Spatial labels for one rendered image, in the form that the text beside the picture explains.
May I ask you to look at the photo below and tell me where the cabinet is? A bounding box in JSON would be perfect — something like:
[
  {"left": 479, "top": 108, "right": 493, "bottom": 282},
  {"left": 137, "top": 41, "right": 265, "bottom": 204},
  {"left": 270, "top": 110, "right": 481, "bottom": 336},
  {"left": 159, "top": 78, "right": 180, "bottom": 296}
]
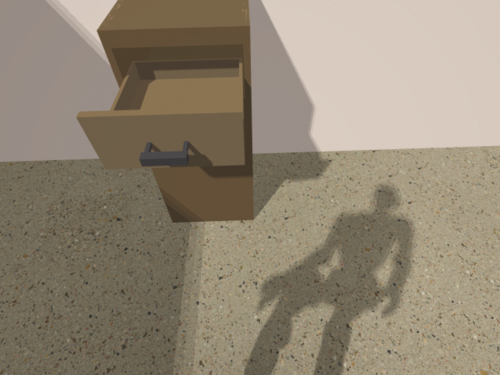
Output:
[{"left": 97, "top": 0, "right": 254, "bottom": 223}]

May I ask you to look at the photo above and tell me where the handle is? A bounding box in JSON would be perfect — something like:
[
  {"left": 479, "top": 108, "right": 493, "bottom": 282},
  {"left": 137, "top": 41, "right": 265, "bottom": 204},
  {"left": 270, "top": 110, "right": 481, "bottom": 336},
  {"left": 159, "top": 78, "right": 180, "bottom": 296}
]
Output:
[{"left": 139, "top": 141, "right": 189, "bottom": 166}]

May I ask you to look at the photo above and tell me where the drawer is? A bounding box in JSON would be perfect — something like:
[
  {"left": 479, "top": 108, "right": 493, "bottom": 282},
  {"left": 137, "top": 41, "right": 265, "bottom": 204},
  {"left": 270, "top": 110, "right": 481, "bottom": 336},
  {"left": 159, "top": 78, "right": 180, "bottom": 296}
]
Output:
[{"left": 77, "top": 58, "right": 245, "bottom": 170}]

